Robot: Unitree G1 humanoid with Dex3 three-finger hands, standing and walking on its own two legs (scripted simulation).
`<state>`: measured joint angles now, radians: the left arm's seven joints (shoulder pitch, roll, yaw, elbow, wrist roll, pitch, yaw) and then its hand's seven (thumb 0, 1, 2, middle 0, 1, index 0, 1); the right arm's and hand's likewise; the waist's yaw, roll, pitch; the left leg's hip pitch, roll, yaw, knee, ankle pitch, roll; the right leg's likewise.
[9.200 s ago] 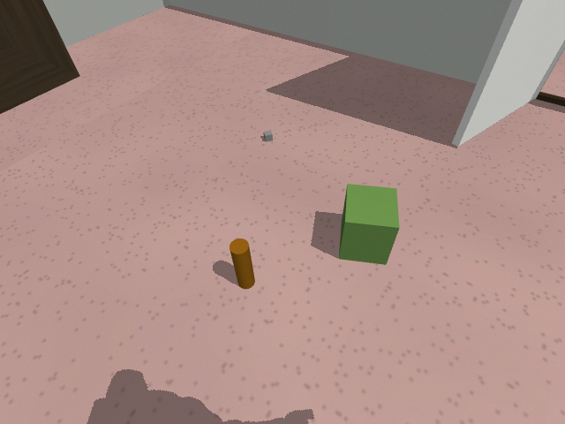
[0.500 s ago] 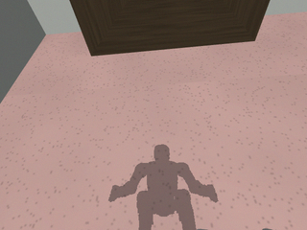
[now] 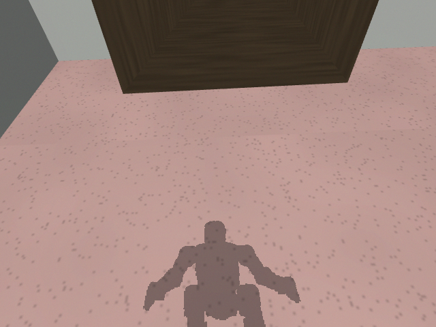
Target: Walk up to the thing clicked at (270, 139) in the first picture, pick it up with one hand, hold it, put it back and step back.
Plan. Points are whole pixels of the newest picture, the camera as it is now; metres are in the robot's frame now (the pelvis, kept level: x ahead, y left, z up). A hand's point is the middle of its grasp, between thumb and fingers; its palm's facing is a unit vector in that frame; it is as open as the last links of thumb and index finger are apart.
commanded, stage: stand
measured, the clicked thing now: out of the picture +0.38 -1.27 -0.76
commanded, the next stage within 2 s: none
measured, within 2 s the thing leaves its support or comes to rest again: neither
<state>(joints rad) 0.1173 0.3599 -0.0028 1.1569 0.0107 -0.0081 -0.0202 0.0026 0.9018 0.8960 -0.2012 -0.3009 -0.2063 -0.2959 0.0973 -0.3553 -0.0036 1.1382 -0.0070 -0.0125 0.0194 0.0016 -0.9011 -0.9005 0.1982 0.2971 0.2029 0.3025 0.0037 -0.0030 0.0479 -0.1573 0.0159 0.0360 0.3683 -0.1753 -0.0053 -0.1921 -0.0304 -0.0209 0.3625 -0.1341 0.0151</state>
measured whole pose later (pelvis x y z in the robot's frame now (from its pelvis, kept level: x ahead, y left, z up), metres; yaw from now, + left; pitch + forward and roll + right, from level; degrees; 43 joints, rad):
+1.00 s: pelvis +0.02 -0.01 +0.00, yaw +1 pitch -2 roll +0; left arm 0.09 0.35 0.01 1.16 0.01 -0.01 -0.01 0.00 0.90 0.90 -0.20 -0.30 -0.21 -0.30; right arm 0.10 -0.35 0.00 1.16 -0.01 -0.01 0.01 0.00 -0.90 -0.90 0.20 0.30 0.20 0.30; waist 0.00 0.01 0.04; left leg -0.10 0.03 0.02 0.31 -0.18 -0.02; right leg -0.14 -0.02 -0.04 0.32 -0.15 0.00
